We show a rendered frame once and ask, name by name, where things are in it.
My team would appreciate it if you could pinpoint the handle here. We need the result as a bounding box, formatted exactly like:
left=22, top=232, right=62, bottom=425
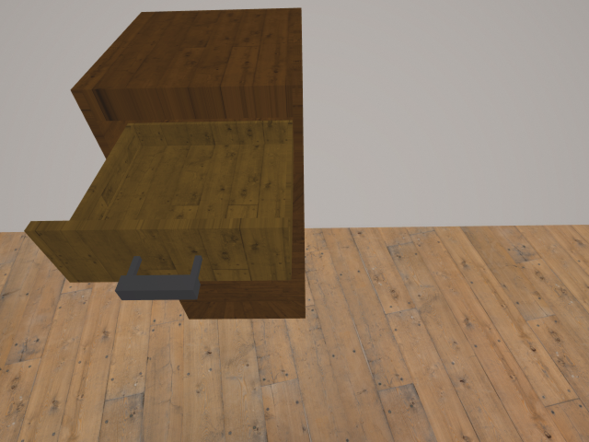
left=115, top=255, right=202, bottom=300

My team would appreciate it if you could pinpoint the drawer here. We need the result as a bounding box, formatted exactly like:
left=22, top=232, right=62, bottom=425
left=24, top=120, right=294, bottom=283

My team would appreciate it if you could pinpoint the cabinet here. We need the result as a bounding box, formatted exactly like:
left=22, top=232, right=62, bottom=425
left=71, top=7, right=306, bottom=320

